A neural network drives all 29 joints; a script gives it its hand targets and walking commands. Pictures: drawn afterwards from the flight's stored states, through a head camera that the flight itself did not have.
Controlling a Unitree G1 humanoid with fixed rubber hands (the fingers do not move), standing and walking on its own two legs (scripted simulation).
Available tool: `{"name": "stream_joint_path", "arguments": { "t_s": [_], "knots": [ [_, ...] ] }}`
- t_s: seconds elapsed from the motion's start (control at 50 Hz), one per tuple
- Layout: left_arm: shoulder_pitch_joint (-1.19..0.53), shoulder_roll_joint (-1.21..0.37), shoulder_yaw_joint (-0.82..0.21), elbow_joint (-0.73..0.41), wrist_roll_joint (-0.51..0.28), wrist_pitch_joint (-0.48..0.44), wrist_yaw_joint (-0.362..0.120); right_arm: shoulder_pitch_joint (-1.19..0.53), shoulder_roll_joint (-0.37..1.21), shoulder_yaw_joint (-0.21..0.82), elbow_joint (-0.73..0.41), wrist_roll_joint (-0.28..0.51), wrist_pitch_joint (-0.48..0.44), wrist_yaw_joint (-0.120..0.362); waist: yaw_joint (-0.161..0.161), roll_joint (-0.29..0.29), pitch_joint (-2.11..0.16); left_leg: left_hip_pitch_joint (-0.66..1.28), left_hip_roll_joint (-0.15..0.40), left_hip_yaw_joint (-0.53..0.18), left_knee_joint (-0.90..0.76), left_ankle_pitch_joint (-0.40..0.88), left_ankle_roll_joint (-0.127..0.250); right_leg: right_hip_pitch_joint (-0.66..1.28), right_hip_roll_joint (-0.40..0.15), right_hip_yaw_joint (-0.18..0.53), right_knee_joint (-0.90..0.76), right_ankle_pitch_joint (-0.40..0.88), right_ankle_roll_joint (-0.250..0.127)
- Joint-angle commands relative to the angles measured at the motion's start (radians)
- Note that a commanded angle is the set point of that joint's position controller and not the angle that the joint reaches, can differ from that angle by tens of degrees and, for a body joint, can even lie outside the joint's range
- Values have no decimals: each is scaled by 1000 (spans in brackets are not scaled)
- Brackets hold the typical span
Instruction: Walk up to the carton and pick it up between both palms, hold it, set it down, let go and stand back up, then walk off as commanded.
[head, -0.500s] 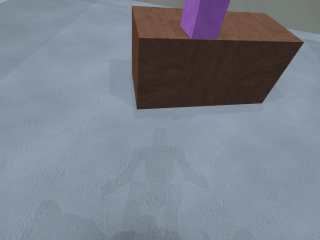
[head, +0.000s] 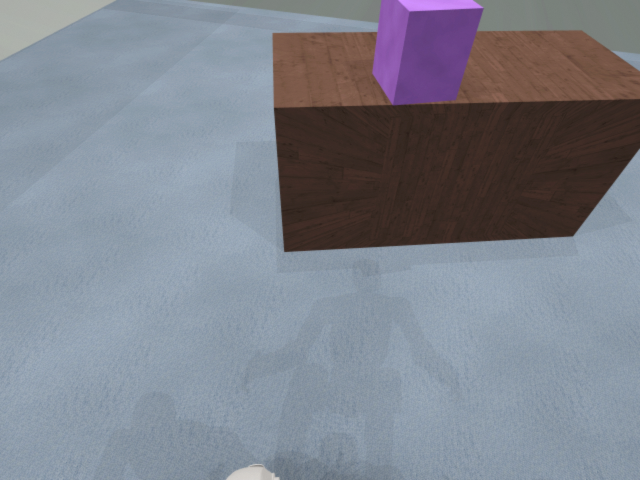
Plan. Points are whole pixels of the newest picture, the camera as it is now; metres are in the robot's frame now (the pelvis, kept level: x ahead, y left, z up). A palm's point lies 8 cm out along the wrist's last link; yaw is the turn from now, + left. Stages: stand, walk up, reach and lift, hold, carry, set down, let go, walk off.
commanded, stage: walk up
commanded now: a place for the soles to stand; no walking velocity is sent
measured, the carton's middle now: (420, 44) +1.23 -0.28 +0.03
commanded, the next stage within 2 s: none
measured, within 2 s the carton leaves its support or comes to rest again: neither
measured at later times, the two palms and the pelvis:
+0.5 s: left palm (194, 381) +0.29 +0.20 -0.11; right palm out of the picture +0.18 -0.47 -0.11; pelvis +0.17 -0.13 -0.02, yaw +2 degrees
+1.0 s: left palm (245, 335) +0.37 +0.13 -0.12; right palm out of the picture +0.36 -0.52 -0.08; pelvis +0.32 -0.19 +0.00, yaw +3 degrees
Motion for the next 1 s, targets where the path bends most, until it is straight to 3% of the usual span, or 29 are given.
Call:
{"name": "stream_joint_path", "arguments": {
  "t_s": [0.0,0.02,0.04,0.06,0.08,0.12,0.2,0.28,0.32,0.38,0.4,0.42,0.44,0.46,0.48,0.54,0.6,0.62,0.68,0.7,0.72,0.74,0.76,0.78,0.8,0.84,0.9,0.94,0.98],
  "knots": [
    [-93,278,73,-120,-8,-11,7,167,-213,-75,-41,-4,-28,-10,-64,-228,-46,197,-11,26,-244,169,10,-95,-210,266,-308,-113,-181],
    [-120,264,64,-127,-3,-1,5,235,-230,-93,-14,-6,-31,-15,-101,-163,-50,356,-42,32,-323,175,11,-224,-146,199,-208,-263,-154],
    [-136,205,55,-142,6,6,3,318,-267,-109,-1,-16,-37,-26,-168,12,-81,561,18,-119,-391,-14,58,-399,-82,154,23,-296,-115],
    [-135,134,33,-191,-11,4,5,369,-376,-133,-36,-32,-46,-41,-187,240,-88,606,291,-688,-659,-285,155,-567,45,70,356,-189,-44],
    [-146,248,54,-177,-2,11,18,302,-395,-131,-64,-3,-44,-48,-167,108,-96,543,417,-887,-749,-274,224,-567,25,208,456,-207,-11],
    [-59,293,69,-117,-1,8,25,127,-355,-119,-112,-3,-44,-53,-73,3,-11,433,399,-713,-656,-184,271,-545,-74,227,452,-120,3],
    [-32,273,81,-63,0,12,-2,106,-339,-98,-103,-4,-46,-48,-38,133,-4,238,301,-430,-600,67,230,-361,-109,204,347,-46,11],
    [-115,259,80,-70,-3,16,-19,105,-353,-98,-100,-13,-44,-43,-73,179,-9,219,236,-304,-543,37,208,-312,-95,127,179,-9,6],
    [-101,247,87,-72,-11,17,-21,34,-377,-104,-114,-9,-39,-39,-30,214,-10,119,239,-291,-540,-22,189,-195,-75,92,116,-10,-6],
    [52,275,111,2,-10,19,-17,-38,-329,-73,-111,-25,-18,-30,71,88,-16,-134,155,-143,-338,-43,136,183,20,-8,21,-33,-10],
    [135,335,133,28,-4,13,-6,-11,-255,-54,-109,-20,-13,-24,133,-103,-78,-240,44,-46,-8,102,73,340,-14,141,-114,-202,-35],
    [221,439,144,11,-9,-1,4,1,-193,-37,-122,7,-17,-33,155,-420,-130,-417,-104,7,334,-56,17,379,-307,741,-443,-490,-159],
    [135,458,141,-19,-28,-5,13,-3,-246,-48,-114,15,-13,-46,128,-303,-167,-413,-62,-150,413,-118,29,364,-369,894,-529,-540,-246],
    [75,403,127,-33,-32,-6,22,-14,-254,-48,-95,10,-13,-46,85,-169,-88,-384,-3,-146,428,-56,19,278,-363,783,-484,-512,-261],
    [26,362,109,-39,-26,-11,28,29,-265,-47,-52,8,-20,-43,39,-141,-52,-363,33,-116,380,-18,14,250,-342,689,-408,-357,-272],
    [-18,306,86,-57,-19,-22,34,90,-243,-43,-14,0,-20,-24,-10,-196,-15,-181,50,-64,177,-8,6,67,-272,441,-352,-135,-221],
    [19,309,87,-63,-7,-25,32,73,-226,-53,-49,-3,-13,-12,17,-278,-7,-138,20,-8,-9,-8,-3,68,-258,366,-361,-42,-241],
    [23,310,86,-73,-9,-21,29,73,-225,-55,-45,-5,-15,-12,8,-224,-37,-64,15,8,-62,18,-7,64,-265,354,-351,5,-249],
    [-20,282,66,-106,-18,-16,26,94,-214,-71,-66,-15,-25,-11,-42,-163,-49,156,-27,38,-217,119,20,-52,-258,309,-308,-37,-213],
    [-69,257,57,-108,-17,-10,21,180,-216,-79,-44,-15,-31,-16,-93,-135,-66,301,-50,28,-281,153,35,-168,-224,251,-195,-115,-178],
    [-79,203,41,-122,-14,-4,19,257,-247,-101,-26,-25,-35,-22,-152,-22,-75,544,-7,-94,-351,58,75,-358,-136,175,-8,-124,-128],
    [-89,131,28,-149,-22,-1,18,347,-354,-127,-47,-26,-41,-37,-191,258,-96,624,298,-715,-677,-266,149,-577,51,19,388,-187,-36],
    [-78,247,53,-143,-19,9,36,270,-384,-131,-86,-6,-37,-41,-162,154,-69,557,391,-847,-714,-245,211,-563,22,185,478,-212,-9],
    [-56,297,64,-112,-21,7,42,201,-359,-121,-110,3,-34,-46,-116,40,-56,496,396,-818,-696,-174,229,-521,-6,210,508,-163,6],
    [-39,290,59,-78,-25,5,41,158,-328,-117,-118,6,-34,-50,-92,-17,-19,439,381,-674,-643,-33,239,-514,-30,228,513,-109,4],
    [21,266,69,-40,-21,6,35,106,-290,-95,-107,0,-34,-44,-46,42,11,325,302,-515,-651,5,203,-400,-55,236,410,-69,11],
    [26,267,73,-25,-14,13,16,62,-314,-99,-102,-14,-31,-32,-44,177,46,202,258,-384,-643,-91,225,-322,-77,163,280,-35,29],
    [-27,250,82,-21,-9,21,-1,69,-307,-100,-103,-14,-28,-27,-63,155,67,138,256,-353,-674,-223,217,-285,-64,129,219,-12,17],
    [-2,246,75,8,-19,19,-1,5,-306,-93,-117,-17,-17,-19,-33,162,46,69,212,-282,-633,-221,195,-170,-61,104,122,11,6]
  ]
}}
